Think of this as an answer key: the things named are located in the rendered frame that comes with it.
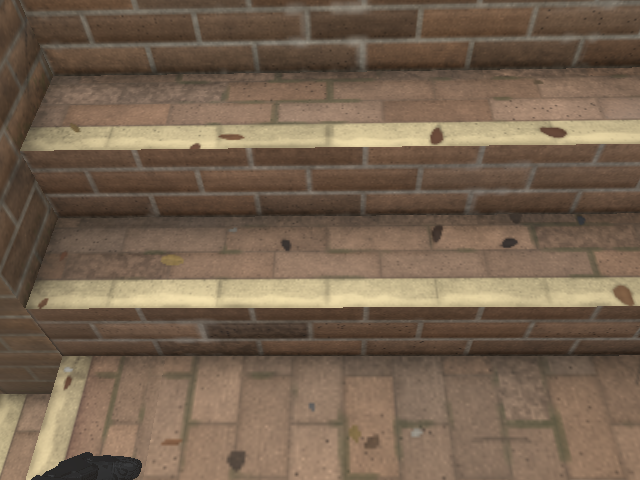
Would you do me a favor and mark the robot left hand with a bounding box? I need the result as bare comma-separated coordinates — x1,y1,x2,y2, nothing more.
31,452,142,480

